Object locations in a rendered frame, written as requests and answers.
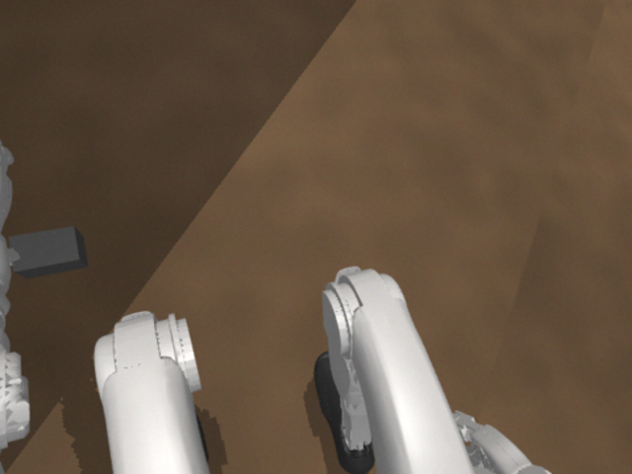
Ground right robot hand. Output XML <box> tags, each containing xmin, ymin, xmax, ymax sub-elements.
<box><xmin>452</xmin><ymin>411</ymin><xmax>533</xmax><ymax>474</ymax></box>

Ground small box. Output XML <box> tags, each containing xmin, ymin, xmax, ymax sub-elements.
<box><xmin>9</xmin><ymin>226</ymin><xmax>89</xmax><ymax>278</ymax></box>

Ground left robot arm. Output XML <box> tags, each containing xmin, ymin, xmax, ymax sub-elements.
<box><xmin>0</xmin><ymin>234</ymin><xmax>30</xmax><ymax>474</ymax></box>

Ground right robot foot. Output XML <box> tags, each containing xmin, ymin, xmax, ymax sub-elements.
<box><xmin>314</xmin><ymin>351</ymin><xmax>375</xmax><ymax>474</ymax></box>

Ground left robot hand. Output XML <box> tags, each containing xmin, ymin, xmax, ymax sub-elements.
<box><xmin>0</xmin><ymin>140</ymin><xmax>20</xmax><ymax>266</ymax></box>

